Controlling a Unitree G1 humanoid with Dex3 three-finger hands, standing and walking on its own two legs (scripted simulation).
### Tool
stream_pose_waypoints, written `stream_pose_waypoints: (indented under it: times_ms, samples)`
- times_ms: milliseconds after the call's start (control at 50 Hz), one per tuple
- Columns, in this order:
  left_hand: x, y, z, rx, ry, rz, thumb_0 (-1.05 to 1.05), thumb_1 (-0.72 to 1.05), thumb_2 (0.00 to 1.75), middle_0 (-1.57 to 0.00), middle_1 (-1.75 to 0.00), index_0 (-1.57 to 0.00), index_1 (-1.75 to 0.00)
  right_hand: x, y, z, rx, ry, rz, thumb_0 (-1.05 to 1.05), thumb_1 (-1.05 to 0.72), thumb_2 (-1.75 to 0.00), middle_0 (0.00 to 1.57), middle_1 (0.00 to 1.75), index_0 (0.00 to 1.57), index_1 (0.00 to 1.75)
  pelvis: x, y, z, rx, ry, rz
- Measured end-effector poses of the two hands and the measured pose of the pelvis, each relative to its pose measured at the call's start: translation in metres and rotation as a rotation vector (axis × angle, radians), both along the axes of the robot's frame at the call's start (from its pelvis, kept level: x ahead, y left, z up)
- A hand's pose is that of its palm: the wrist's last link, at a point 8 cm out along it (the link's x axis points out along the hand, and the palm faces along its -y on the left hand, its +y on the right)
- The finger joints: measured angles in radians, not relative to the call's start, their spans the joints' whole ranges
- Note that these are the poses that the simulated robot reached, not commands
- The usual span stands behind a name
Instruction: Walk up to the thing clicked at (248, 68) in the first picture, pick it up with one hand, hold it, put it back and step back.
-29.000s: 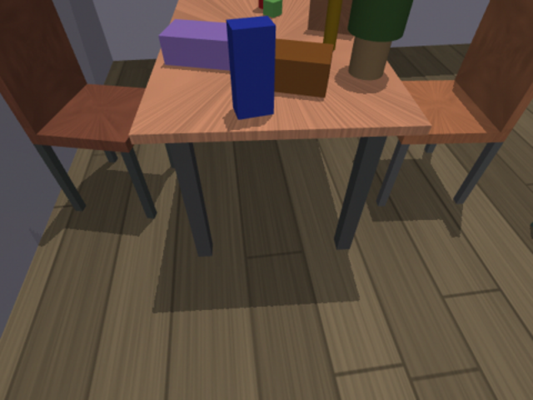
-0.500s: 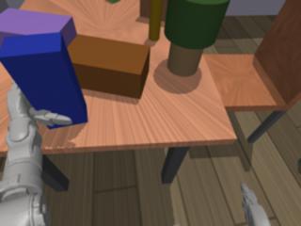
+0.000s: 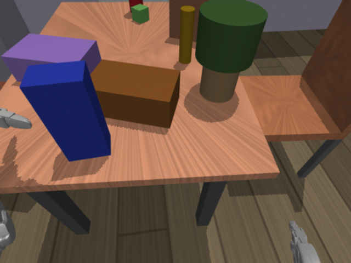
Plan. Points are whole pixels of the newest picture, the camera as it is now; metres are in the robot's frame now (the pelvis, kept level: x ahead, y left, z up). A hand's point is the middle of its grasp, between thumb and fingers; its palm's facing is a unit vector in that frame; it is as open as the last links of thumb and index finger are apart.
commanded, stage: sink last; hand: left
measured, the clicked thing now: (76, 117) +0.44 +0.21 +0.11
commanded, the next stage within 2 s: home in 1.16 s
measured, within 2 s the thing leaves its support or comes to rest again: neither
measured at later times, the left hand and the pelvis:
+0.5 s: hand out of the picture +0.33 +0.36 +0.14, palm faces +0.45 -0.80 -0.40, open 17.6 cm; pelvis +0.01 +0.00 +0.02, yaw +1 degrees
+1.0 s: hand (5, 252) +0.16 +0.21 +0.18, palm faces +0.33 -0.83 -0.44, open 17.4 cm; pelvis -0.01 -0.02 +0.02, yaw +2 degrees
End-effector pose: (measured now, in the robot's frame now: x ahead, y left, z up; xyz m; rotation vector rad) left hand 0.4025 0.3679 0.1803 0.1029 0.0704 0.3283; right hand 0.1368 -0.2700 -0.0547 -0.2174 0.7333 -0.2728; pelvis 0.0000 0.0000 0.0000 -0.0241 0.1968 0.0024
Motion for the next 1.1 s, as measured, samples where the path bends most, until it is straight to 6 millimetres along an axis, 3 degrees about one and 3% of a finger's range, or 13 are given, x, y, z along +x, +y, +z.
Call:
stream_pose_waypoints:
  times_ms: [160,280,360,420,500,620,760,860,920,1000,1100]
  samples:
    - [-0.025,0.035,-0.026,0.058,0.164,0.141,-0.01,-0.56,0.01,-0.08,-0.05,-0.10,-0.03,-0.010,0.020,-0.013,0.066,0.093,0.055,-0.01,0.53,-0.06,0.06,0.06,0.06,0.05,-0.002,0.000,0.006,0.002,0.000,0.000]
    - [-0.054,0.067,-0.018,0.110,0.162,0.270,-0.01,-0.57,0.01,-0.09,-0.05,-0.10,-0.04,-0.007,0.020,-0.012,0.055,0.109,0.061,-0.01,0.49,-0.07,0.06,0.06,0.06,0.05,0.002,0.000,0.009,-0.004,-0.012,0.005]
    - [-0.074,0.069,-0.012,0.182,0.155,0.294,-0.01,-0.58,0.01,-0.09,-0.04,-0.09,-0.04,0.005,0.016,-0.008,0.043,0.077,0.071,-0.01,0.48,-0.08,0.06,0.06,0.06,0.05,0.005,0.002,0.012,-0.007,-0.030,0.009]
    - [-0.087,0.056,-0.014,0.235,0.140,0.260,-0.01,-0.58,0.01,-0.08,-0.04,-0.09,-0.04,0.017,0.019,-0.004,0.049,0.034,0.091,-0.01,0.48,-0.08,0.06,0.06,0.06,0.05,0.008,0.003,0.014,-0.006,-0.047,0.013]
    - [-0.111,0.023,-0.022,0.282,0.101,0.179,-0.01,-0.57,0.01,-0.08,-0.03,-0.08,-0.03,0.026,0.021,0.002,0.071,-0.017,0.092,-0.01,0.48,-0.07,0.06,0.06,0.06,0.05,0.012,0.004,0.017,-0.002,-0.071,0.012]
    - [-0.169,-0.036,-0.027,0.307,0.027,0.067,-0.01,-0.55,0.01,-0.08,-0.04,-0.09,-0.04,0.022,0.013,0.003,0.084,-0.016,0.052,0.00,0.49,-0.07,0.06,0.06,0.06,0.05,0.013,-0.001,0.019,0.007,-0.115,0.013]
    - [-0.231,-0.059,-0.014,0.350,-0.005,0.103,-0.01,-0.54,0.01,-0.08,-0.05,-0.09,-0.04,0.020,-0.001,0.000,0.051,0.011,0.038,-0.01,0.49,-0.07,0.06,0.06,0.06,0.05,0.007,-0.010,0.020,0.017,-0.154,0.024]
    - [-0.259,-0.095,-0.018,0.321,-0.007,0.042,-0.01,-0.54,0.01,-0.08,-0.05,-0.08,-0.05,0.025,0.002,-0.002,0.067,-0.031,0.059,-0.01,0.49,-0.07,0.06,0.06,0.06,0.05,0.001,-0.013,0.019,0.024,-0.173,0.029]
    - [-0.272,-0.115,-0.009,0.334,-0.041,-0.013,-0.01,-0.55,0.01,-0.08,-0.06,-0.09,-0.05,0.027,0.001,0.002,0.071,-0.071,0.058,-0.01,0.49,-0.07,0.06,0.06,0.06,0.05,-0.002,-0.016,0.018,0.028,-0.185,0.034]
    - [-0.281,-0.120,0.016,0.413,-0.135,-0.026,-0.01,-0.55,0.01,-0.08,-0.06,-0.09,-0.05,0.024,-0.005,0.005,0.065,-0.103,0.059,-0.01,0.48,-0.07,0.06,0.06,0.06,0.05,-0.006,-0.022,0.018,0.033,-0.204,0.040]
    - [-0.284,-0.108,0.032,0.474,-0.206,0.020,-0.01,-0.56,0.02,-0.08,-0.06,-0.09,-0.06,0.013,-0.008,0.003,0.077,-0.099,0.057,-0.01,0.48,-0.07,0.06,0.06,0.06,0.05,-0.013,-0.027,0.020,0.040,-0.223,0.040]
